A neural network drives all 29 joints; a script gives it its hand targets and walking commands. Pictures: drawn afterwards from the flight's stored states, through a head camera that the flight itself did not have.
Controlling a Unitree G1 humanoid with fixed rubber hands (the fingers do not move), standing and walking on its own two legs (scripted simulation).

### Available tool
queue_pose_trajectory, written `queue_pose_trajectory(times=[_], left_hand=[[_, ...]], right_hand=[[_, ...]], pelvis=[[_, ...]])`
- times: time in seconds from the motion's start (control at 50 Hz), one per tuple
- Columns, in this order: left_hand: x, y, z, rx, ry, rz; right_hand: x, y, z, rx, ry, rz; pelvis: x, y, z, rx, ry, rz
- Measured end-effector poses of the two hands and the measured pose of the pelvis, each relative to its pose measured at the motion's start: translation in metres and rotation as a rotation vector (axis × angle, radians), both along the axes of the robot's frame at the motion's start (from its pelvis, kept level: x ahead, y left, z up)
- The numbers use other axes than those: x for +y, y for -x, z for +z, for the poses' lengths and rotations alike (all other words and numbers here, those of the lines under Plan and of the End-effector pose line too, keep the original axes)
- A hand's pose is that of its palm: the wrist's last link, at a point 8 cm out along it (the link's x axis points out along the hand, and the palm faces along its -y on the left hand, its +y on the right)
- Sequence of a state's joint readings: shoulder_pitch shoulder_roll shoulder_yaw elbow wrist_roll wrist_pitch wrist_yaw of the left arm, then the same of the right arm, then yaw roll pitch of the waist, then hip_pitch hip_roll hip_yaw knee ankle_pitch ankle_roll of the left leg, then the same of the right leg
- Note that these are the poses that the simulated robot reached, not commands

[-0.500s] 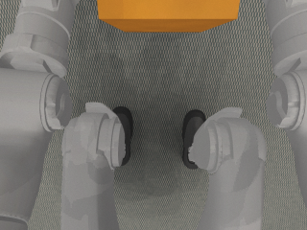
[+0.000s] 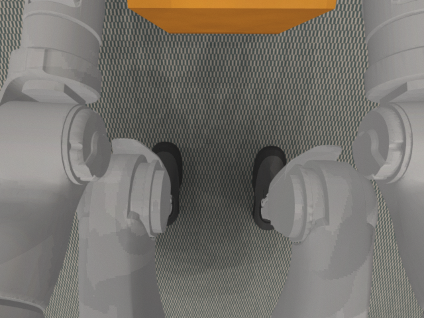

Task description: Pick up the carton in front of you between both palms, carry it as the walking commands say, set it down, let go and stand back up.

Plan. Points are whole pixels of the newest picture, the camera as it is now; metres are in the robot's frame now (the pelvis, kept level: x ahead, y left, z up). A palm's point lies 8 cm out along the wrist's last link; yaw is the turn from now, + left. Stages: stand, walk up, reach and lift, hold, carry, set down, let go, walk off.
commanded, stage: reach and lift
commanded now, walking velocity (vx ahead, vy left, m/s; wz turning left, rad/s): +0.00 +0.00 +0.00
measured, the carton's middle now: out of the picture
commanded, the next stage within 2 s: none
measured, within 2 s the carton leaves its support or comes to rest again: leaves its support in 0.06 s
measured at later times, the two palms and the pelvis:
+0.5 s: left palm out of the picture +0.51 +0.14 +0.05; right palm out of the picture +0.52 -0.15 +0.05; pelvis -0.01 +0.00 +0.11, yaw -1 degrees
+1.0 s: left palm out of the picture +0.47 +0.14 +0.19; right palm out of the picture +0.48 -0.16 +0.19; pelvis +0.03 +0.00 +0.23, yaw -1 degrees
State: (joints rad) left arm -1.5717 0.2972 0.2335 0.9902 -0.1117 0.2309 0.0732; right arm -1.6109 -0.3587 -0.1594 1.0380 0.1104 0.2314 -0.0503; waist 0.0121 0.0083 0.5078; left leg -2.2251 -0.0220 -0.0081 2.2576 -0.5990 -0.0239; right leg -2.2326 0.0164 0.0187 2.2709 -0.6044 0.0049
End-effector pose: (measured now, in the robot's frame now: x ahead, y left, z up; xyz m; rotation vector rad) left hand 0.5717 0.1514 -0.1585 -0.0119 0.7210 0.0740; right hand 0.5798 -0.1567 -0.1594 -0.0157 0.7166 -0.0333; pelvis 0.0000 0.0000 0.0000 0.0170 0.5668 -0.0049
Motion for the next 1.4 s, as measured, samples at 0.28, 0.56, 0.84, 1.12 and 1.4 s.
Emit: queue_pose_trajectory(times=[0.28,0.56,0.84,1.12,1.4], left_hand=[[-0.010,0.030,0.121,-0.042,-0.004,0.065],[-0.006,0.065,0.219,-0.022,-0.013,0.061],[-0.010,0.080,0.294,-0.035,-0.005,0.054],[-0.007,0.112,0.389,-0.025,0.002,0.057],[-0.007,0.142,0.472,-0.029,0.000,0.048]], right_hand=[[0.000,0.032,0.123,-0.040,0.009,-0.094],[0.003,0.066,0.221,-0.019,0.017,-0.084],[0.000,0.086,0.294,-0.032,0.003,-0.107],[0.002,0.119,0.389,-0.023,-0.004,-0.116],[0.002,0.152,0.473,-0.027,-0.002,-0.127]], pelvis=[[0.001,0.002,0.047,0.098,0.002,-0.005],[0.002,0.012,0.119,0.175,0.001,-0.014],[0.003,-0.012,0.180,0.162,0.004,-0.018],[0.001,-0.039,0.261,0.024,0.011,-0.014],[0.003,-0.060,0.336,-0.159,0.018,-0.013]])
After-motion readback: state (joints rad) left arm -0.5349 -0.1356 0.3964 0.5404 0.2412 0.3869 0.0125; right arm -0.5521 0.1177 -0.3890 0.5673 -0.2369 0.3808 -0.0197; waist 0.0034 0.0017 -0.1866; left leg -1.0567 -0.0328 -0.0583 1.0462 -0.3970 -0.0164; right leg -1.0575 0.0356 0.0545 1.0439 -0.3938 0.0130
